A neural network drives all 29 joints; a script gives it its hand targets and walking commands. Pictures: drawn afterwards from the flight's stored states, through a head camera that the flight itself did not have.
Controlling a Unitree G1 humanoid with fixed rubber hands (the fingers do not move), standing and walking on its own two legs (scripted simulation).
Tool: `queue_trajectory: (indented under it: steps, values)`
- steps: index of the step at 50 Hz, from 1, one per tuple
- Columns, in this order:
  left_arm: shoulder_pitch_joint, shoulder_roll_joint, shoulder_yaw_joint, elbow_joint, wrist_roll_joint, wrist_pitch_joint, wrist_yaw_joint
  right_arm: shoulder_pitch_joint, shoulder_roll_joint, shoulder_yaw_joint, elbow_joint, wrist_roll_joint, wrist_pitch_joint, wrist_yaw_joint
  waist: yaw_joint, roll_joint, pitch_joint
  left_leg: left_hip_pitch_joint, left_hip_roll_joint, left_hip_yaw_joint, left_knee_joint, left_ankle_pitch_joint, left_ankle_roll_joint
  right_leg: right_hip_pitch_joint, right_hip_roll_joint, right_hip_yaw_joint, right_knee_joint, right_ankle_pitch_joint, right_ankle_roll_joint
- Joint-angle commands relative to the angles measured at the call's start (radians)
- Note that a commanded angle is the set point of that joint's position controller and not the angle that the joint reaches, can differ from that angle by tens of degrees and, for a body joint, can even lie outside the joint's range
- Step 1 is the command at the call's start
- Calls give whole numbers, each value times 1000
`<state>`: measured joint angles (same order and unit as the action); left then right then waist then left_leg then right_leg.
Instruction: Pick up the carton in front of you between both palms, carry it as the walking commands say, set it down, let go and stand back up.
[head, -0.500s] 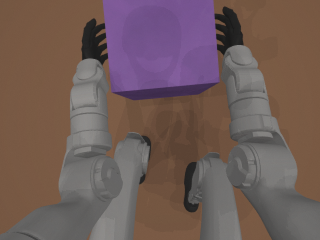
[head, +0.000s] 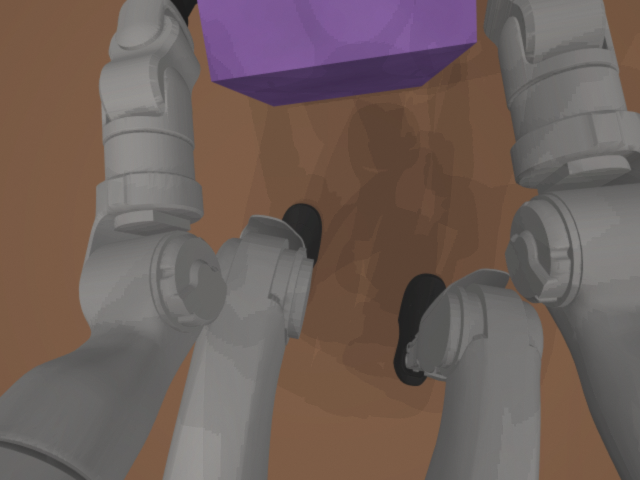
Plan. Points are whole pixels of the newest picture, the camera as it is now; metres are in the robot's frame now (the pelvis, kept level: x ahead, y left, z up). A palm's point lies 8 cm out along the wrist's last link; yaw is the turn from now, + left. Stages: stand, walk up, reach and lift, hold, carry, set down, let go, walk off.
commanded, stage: set down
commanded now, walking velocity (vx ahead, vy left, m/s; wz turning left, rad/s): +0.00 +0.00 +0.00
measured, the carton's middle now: out of the picture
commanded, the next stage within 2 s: none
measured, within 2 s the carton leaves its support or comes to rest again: rests again in 0.94 s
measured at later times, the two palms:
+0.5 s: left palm (176, 12) +0.49 +0.28 -0.19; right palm out of the picture +0.59 -0.01 -0.21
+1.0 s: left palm (172, 18) +0.48 +0.29 -0.21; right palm out of the picture +0.58 -0.01 -0.22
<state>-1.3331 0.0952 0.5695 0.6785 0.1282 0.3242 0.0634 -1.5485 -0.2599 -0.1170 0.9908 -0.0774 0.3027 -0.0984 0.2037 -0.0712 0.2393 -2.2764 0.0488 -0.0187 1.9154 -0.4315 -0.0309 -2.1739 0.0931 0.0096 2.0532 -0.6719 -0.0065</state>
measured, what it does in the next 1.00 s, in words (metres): stands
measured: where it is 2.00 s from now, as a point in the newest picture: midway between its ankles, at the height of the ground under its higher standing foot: (351, 313)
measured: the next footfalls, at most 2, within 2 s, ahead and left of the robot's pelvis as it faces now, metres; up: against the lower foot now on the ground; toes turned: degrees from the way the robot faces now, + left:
none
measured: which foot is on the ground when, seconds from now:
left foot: down 0.00-1.00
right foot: down 0.00-1.00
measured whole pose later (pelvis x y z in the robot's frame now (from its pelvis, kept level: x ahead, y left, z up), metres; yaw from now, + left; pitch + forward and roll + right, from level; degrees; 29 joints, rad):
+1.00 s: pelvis -0.01 +0.00 -0.04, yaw +0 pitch +38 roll +5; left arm -1.44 0.25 0.63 0.94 0.08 0.23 -0.04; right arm -1.71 -0.26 -0.07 1.14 -0.12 0.24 -0.02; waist 0.22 -0.01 0.45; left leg -2.26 0.03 -0.02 2.07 -0.48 -0.07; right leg -2.20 0.15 0.05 2.23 -0.69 0.00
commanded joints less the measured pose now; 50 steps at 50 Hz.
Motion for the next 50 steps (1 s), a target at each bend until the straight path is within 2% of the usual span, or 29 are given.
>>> queue_trajectory:
  steps: [1, 3, 4, 5, 7, 10, 12, 22, 32, 43, 50]
  values:
    - [-595, -721, -425, -19, -147, -36, -249, -538, 828, 289, -113, 129, -68, 216, 97, -129, -1218, 871, -114, 106, -5, 465, -19, 409, 99, -25, -176, 333, 7]
    - [-598, -716, -408, -9, -153, -34, -258, -538, 803, 286, -91, 126, -70, 215, 95, -141, -1187, 798, -111, 111, 10, 453, -25, 462, 90, -15, -155, 364, 3]
    - [-623, -708, -401, -13, -160, -40, -258, -539, 816, 288, -86, 134, -74, 213, 86, -142, -1196, 830, -105, 107, 27, 452, -16, 398, 89, -21, -157, 318, 4]
    - [-615, -707, -395, -11, -154, -33, -261, -546, 799, 291, -72, 130, -73, 213, 105, -143, -1188, 779, -105, 118, 22, 447, -27, 466, 83, -14, -148, 363, 2]
    - [-621, -721, -417, -45, -183, -36, -265, -567, 826, 318, -107, 155, -74, 209, 119, -156, -1255, 773, -109, 125, 29, 490, -32, 562, 88, -11, -113, 452, 7]
    - [-646, -737, -435, -63, -226, -41, -265, -594, 858, 340, -139, 179, -77, 203, 128, -178, -1311, 822, -111, 113, 46, 577, -24, 554, 90, -17, -95, 499, 9]
    - [-630, -727, -420, -31, -213, -40, -268, -567, 858, 326, -113, 168, -78, 206, 122, -172, -1238, 837, -110, 103, 56, 588, -21, 464, 89, -21, -97, 456, 10]
    - [-610, -662, -314, 54, -128, -60, -267, -547, 768, 264, 2, 137, -96, 222, 125, -164, -963, 684, -105, 106, 48, 381, -19, 320, 77, -20, -106, 277, 3]
    - [-606, -592, -247, 132, -128, -84, -262, -591, 666, 268, 17, 132, -113, 206, 121, -198, -853, 573, -94, 96, 71, 315, -11, 366, 54, 2, -85, 270, -1]
    - [-588, -503, -194, 203, -117, -94, -270, -476, 616, 196, 76, 32, -89, 204, 72, -184, -697, 451, -88, 83, 95, 240, -10, 348, 36, 25, -79, 266, -13]
    - [-545, -435, -155, 240, -88, -92, -259, -410, 554, 150, 116, -24, -76, 212, 51, -174, -594, 413, -88, 77, 101, 193, -9, 329, 31, 35, -78, 238, -20]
